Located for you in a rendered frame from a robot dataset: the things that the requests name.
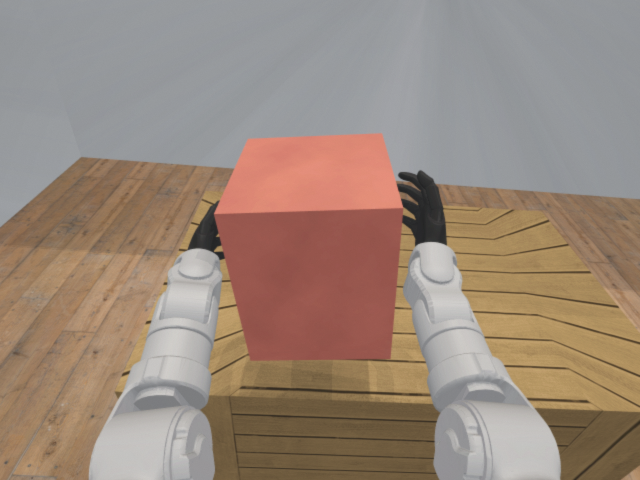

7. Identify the carton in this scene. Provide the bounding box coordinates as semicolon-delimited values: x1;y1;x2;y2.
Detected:
214;133;403;361

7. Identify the right robot forearm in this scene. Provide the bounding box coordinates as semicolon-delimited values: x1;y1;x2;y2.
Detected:
403;242;561;476

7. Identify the left robot forearm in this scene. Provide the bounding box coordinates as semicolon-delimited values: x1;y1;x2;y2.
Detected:
89;249;222;480

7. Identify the pedestal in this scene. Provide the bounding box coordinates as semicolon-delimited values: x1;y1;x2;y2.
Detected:
115;191;640;480

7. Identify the right robot upper arm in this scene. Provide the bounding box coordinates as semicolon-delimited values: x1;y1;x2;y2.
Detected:
433;400;560;480

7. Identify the left robot hand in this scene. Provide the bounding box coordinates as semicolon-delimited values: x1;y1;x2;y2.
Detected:
187;200;225;260

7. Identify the right robot hand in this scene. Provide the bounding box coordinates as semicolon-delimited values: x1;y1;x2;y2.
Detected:
397;170;447;247

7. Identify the left robot upper arm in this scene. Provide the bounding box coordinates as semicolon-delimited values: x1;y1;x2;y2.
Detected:
90;405;215;480

